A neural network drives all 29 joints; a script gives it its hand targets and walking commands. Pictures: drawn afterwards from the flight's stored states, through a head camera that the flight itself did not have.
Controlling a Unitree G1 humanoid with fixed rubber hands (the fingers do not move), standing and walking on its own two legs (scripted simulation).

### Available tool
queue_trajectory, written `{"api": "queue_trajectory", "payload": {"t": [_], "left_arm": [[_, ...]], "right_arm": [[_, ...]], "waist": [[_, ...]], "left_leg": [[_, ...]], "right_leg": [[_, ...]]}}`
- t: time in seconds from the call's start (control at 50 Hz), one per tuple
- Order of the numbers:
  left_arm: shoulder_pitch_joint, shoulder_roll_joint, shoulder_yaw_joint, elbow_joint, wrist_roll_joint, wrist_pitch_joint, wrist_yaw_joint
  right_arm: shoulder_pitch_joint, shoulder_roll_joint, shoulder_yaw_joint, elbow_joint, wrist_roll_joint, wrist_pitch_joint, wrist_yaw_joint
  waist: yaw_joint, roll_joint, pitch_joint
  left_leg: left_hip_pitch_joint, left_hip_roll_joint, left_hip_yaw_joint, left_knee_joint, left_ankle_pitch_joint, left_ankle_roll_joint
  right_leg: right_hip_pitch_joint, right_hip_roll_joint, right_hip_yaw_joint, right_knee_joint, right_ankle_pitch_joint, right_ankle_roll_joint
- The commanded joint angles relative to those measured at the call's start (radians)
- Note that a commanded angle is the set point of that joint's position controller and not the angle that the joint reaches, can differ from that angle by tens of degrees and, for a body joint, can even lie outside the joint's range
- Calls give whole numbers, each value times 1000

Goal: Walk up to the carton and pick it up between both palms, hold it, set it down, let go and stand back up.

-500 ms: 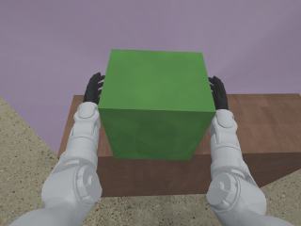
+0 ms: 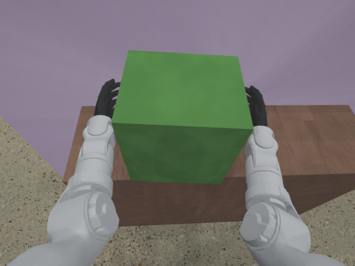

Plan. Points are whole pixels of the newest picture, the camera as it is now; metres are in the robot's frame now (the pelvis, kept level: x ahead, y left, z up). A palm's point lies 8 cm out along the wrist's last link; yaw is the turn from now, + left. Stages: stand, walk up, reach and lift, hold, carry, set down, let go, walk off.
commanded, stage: set down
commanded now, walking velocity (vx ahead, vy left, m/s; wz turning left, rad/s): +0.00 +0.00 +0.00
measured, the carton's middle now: (179, 124) +0.45 +0.01 +0.01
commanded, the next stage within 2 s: none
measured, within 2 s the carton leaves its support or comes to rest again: neither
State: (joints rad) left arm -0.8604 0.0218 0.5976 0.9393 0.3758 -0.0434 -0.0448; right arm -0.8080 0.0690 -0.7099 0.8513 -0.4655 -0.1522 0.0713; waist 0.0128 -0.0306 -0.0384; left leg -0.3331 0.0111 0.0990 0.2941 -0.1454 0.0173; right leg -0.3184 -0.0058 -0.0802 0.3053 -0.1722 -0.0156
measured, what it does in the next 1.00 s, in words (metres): stands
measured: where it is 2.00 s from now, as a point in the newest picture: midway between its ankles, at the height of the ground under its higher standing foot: outside the picture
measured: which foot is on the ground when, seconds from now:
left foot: down 0.00-1.00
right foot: down 0.00-1.00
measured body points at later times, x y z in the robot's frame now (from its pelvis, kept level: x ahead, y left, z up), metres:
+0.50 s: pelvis +0.00 +0.00 -0.01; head +0.06 +0.00 +0.44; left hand +0.45 +0.18 +0.06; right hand +0.45 -0.17 +0.06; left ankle -0.01 +0.11 -0.75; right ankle -0.02 -0.10 -0.75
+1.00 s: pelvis -0.03 -0.02 -0.03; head +0.06 +0.00 +0.41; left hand +0.45 +0.24 +0.07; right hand +0.46 -0.23 +0.08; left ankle -0.01 +0.11 -0.75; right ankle -0.02 -0.10 -0.75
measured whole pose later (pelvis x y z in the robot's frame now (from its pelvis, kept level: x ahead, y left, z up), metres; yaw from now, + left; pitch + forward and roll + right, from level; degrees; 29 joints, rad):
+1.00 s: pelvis -0.03 -0.02 -0.03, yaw +0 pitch +26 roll -1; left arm -1.16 0.39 -0.21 1.55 -0.41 -0.28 0.01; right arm -1.14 -0.39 0.12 1.46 0.45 -0.19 0.02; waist 0.02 -0.01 -0.28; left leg -0.84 0.06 0.03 0.59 -0.21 -0.01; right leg -0.79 0.03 -0.11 0.55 -0.21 -0.05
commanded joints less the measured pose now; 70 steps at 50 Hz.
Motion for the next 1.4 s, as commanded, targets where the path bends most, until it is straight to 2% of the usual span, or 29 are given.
{"api": "queue_trajectory", "payload": {"t": [0.0,0.18,0.28,0.3,0.32,0.36,0.4,0.48,0.54,0.62,0.68,0.74,0.82,0.88,1.04,1.12,1.22,1.38], "left_arm": [[-453,-381,-193,-2,25,-19,-59],[-434,-367,-155,7,47,-22,-66],[-427,-278,-133,10,48,-30,-47],[-384,-128,-133,21,35,-33,-9],[-377,60,-132,1,-10,-43,46],[-451,106,-273,3,-152,-70,124],[-500,157,-361,90,-265,-95,153],[-582,317,-447,324,-425,-185,145],[-614,404,-497,458,-506,-252,128],[-650,443,-582,529,-578,-296,108],[-682,433,-660,546,-627,-298,91],[-713,431,-731,542,-685,-294,77],[-756,453,-787,501,-757,-295,64],[-789,483,-804,468,-789,-286,57],[-844,550,-799,418,-802,-222,55],[-854,576,-779,417,-788,-171,59],[-862,585,-763,401,-775,-111,64],[-893,554,-796,353,-787,-14,67]], "right_arm": [[-397,377,241,49,-38,-5,97],[-372,364,215,36,-60,16,101],[-352,273,185,38,-71,24,84],[-297,93,185,56,-28,25,62],[-275,-115,168,59,40,19,22],[-380,-154,313,108,202,4,-37],[-439,-195,407,179,319,-7,-63],[-538,-299,538,270,473,-27,-111],[-588,-364,635,343,590,-58,-135],[-625,-453,707,427,709,-104,-148],[-647,-517,729,501,769,-119,-136],[-674,-568,749,544,816,-118,-113],[-714,-599,789,519,871,-105,-77],[-746,-604,821,475,907,-85,-54],[-808,-624,847,383,952,-24,-36],[-831,-645,832,374,945,14,-49],[-852,-662,818,370,939,61,-64],[-884,-693,823,421,964,132,-52]], "waist": [[4,34,-469],[5,24,-440],[12,25,-448],[32,68,-478],[27,82,-518],[19,93,-586],[15,79,-666],[17,-6,-779],[30,-24,-805],[21,37,-840],[0,98,-829],[-17,115,-824],[-18,87,-888],[-7,56,-936],[14,16,-999],[11,3,-986],[3,0,-956],[-14,62,-856]], "left_leg": [[375,23,-5,75,452,-9],[354,19,-2,62,404,-2],[373,19,5,76,435,-9],[379,22,12,83,449,-24],[380,23,12,100,472,-34],[313,28,-9,139,499,-39],[240,33,-26,177,491,-42],[6,16,-31,206,385,-31],[-94,9,-40,228,375,-42],[-60,11,-53,281,461,-81],[36,24,-68,322,519,-111],[83,34,-79,347,522,-119],[35,31,-82,353,465,-97],[-47,21,-76,344,391,-71],[-246,-6,-56,294,213,-27],[-259,-10,-54,264,177,-23],[-201,-7,-62,234,194,-29],[2,16,-93,225,286,-55]], "right_leg": [[32,10,-43,-12,242,66],[34,8,-36,-14,221,71],[12,14,-33,-15,207,74],[10,24,-25,-7,203,53],[-5,34,-13,0,210,44],[-33,51,4,1,244,22],[-62,47,20,21,271,6],[94,19,58,116,434,31],[155,10,63,185,518,56],[62,20,40,218,526,53],[-100,37,10,206,446,30],[-220,47,-8,192,362,14],[-240,42,-9,215,340,22],[-197,30,4,242,346,37],[-34,2,47,285,375,67],[13,3,54,273,382,70],[31,14,48,241,394,68],[-91,38,17,168,336,35]]}}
